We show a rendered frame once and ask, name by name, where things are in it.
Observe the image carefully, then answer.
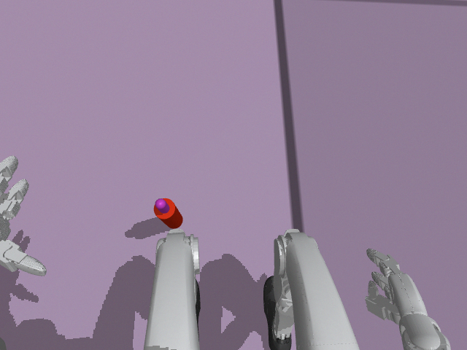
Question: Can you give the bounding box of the left robot hand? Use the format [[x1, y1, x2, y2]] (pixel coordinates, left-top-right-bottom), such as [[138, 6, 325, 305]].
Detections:
[[0, 155, 47, 276]]

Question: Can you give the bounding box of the right robot foot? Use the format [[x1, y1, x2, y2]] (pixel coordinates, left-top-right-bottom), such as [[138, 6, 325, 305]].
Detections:
[[263, 276, 291, 350]]

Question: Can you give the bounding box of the bottle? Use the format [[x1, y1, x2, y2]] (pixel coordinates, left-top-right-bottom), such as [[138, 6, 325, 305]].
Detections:
[[154, 198, 183, 229]]

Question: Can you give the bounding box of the right robot hand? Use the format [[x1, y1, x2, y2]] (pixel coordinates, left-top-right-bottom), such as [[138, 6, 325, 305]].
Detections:
[[365, 249, 428, 325]]

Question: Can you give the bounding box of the right robot arm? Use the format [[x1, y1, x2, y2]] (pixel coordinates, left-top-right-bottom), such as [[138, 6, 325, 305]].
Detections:
[[399, 314, 451, 350]]

